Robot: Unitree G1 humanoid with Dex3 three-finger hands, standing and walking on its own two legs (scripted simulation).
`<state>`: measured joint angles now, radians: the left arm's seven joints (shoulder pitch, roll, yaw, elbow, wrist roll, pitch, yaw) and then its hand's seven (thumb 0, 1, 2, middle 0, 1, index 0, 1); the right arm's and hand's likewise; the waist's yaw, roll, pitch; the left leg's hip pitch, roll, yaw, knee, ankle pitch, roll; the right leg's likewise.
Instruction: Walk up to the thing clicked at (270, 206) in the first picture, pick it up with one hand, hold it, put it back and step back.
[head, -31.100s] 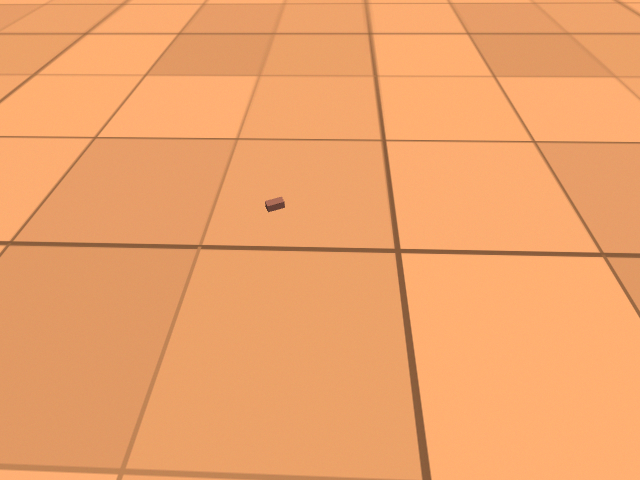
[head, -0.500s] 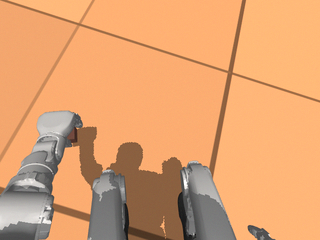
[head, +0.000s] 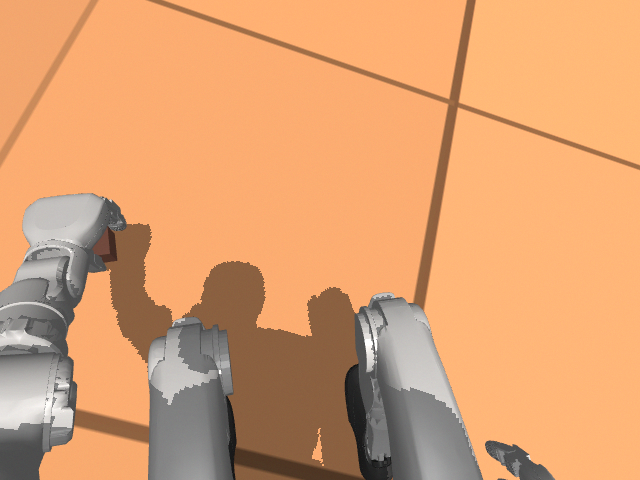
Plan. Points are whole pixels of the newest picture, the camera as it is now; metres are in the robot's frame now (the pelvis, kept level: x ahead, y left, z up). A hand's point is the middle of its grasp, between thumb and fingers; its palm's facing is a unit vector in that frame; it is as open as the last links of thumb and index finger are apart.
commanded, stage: crouch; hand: left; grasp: from above
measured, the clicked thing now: (79, 248) +0.44 +0.30 -0.20
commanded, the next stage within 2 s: lower in 0.32 s
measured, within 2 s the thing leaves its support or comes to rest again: rests again in 1.82 s
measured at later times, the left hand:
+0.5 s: hand (98, 251) +0.44 +0.28 -0.21, palm faces -0.46 -0.05 -0.89, open 6.9 cm
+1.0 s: hand (116, 257) +0.45 +0.28 -0.28, palm faces -0.44 -0.08 -0.89, open 6.9 cm
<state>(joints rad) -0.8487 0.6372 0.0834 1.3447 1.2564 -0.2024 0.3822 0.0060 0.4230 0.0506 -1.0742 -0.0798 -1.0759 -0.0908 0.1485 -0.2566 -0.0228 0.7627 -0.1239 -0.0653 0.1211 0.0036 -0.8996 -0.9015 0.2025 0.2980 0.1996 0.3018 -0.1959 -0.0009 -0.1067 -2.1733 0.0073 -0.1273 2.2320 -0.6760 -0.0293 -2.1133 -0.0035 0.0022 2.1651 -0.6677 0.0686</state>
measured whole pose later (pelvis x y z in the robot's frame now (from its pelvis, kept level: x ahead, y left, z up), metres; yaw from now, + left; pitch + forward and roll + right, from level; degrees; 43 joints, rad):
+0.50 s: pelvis +0.00 +0.00 -0.05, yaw -1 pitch +34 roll -7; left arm -0.92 0.69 0.10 1.48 1.29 -0.22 0.44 0.01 0.42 0.06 -1.08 -0.07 -1.08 -0.08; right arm 0.14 -0.26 0.01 0.79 -0.15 -0.08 0.14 0.00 -0.91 -0.90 0.20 0.30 0.20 0.30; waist -0.22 -0.01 -0.08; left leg -2.30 0.00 -0.14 2.38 -0.68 -0.03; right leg -2.23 0.01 0.01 2.30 -0.67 0.07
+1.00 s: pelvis +0.01 +0.00 -0.08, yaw -3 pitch +32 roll -9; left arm -0.93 0.77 0.16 1.60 1.34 -0.25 0.57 0.00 0.41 0.06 -1.08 -0.07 -1.09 -0.07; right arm 0.11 -0.28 0.07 0.80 -0.22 -0.12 0.19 0.00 -0.90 -0.90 0.20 0.30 0.20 0.30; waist -0.28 -0.05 -0.01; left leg -2.37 -0.01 -0.19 2.50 -0.70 -0.04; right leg -2.29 0.03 -0.02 2.40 -0.68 0.08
